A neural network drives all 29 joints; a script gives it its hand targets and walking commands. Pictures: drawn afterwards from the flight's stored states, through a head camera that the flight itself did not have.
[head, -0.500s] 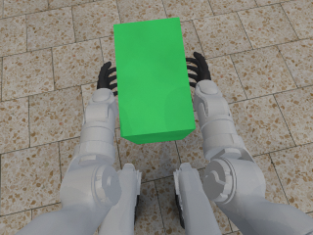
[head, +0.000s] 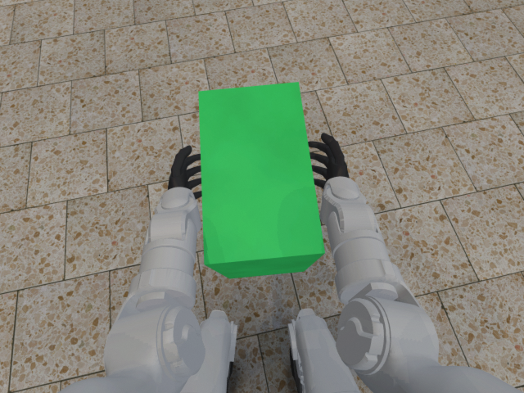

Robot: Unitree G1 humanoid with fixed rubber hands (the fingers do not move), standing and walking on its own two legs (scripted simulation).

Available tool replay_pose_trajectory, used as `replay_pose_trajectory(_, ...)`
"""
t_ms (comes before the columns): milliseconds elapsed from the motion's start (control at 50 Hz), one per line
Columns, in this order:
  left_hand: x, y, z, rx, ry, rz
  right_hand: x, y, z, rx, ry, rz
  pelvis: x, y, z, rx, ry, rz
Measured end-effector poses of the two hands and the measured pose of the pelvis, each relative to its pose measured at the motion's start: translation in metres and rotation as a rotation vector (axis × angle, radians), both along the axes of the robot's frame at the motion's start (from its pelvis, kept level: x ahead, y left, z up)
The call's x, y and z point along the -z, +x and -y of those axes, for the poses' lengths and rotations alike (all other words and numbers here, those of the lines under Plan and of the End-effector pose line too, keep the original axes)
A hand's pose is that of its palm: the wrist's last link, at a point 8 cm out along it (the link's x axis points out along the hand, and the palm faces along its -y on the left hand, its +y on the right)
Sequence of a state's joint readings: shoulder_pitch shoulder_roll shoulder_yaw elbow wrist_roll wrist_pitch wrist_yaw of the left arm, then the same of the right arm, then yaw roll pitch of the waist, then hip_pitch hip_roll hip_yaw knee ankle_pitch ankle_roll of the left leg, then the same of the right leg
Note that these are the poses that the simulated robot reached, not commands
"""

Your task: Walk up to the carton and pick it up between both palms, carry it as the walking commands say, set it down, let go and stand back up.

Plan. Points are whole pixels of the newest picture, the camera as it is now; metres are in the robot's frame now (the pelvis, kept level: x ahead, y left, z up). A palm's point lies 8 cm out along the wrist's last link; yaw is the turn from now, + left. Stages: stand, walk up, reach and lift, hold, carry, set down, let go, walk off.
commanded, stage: reach and lift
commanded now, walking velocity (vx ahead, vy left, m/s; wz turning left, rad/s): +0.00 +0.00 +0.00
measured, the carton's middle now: (258, 194) +0.43 +0.01 -0.09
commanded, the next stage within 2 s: none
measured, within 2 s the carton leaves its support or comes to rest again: neither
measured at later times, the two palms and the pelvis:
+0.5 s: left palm (165, 183) +0.39 +0.14 +0.05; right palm (345, 172) +0.40 -0.11 +0.06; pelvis +0.02 +0.00 +0.07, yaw +0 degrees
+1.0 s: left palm (143, 179) +0.36 +0.14 +0.12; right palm (362, 165) +0.37 -0.11 +0.13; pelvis +0.03 +0.01 +0.11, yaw +0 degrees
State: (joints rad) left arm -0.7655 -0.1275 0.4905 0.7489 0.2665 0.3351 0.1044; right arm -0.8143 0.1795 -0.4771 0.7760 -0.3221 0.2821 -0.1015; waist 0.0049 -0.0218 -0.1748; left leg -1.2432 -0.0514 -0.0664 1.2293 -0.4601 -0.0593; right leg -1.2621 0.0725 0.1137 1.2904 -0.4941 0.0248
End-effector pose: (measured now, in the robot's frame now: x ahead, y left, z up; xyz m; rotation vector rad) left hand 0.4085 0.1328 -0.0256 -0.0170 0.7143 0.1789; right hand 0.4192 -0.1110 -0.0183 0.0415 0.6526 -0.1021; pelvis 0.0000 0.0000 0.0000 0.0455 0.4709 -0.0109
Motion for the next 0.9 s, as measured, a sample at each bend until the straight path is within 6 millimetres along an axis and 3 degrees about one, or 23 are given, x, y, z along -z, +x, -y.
replay_pose_trajectory(500,-0.076,-0.019,-0.003,0.013,0.003,0.008,-0.073,-0.023,-0.003,0.024,0.021,0.002,-0.066,0.024,-0.001,-0.002,-0.008,0.153)
replay_pose_trajectory(900,-0.131,-0.043,-0.004,0.019,-0.001,0.015,-0.131,-0.046,-0.004,0.018,0.013,0.006,-0.102,0.027,-0.005,-0.001,-0.018,0.330)
